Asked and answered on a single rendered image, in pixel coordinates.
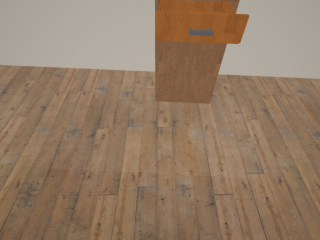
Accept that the cabinet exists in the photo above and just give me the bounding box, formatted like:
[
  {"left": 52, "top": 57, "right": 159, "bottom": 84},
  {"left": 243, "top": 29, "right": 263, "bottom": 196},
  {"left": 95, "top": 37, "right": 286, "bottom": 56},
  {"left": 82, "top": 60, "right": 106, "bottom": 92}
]
[{"left": 155, "top": 0, "right": 240, "bottom": 104}]

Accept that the handle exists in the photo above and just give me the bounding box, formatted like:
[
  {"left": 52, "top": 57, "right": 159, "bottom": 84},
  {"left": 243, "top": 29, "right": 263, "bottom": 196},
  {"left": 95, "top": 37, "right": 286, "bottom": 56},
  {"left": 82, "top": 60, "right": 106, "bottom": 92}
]
[{"left": 188, "top": 27, "right": 214, "bottom": 37}]

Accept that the drawer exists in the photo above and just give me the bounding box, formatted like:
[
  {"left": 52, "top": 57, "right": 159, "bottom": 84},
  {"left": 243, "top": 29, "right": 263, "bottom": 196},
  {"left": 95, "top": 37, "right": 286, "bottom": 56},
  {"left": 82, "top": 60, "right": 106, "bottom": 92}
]
[{"left": 156, "top": 0, "right": 250, "bottom": 44}]

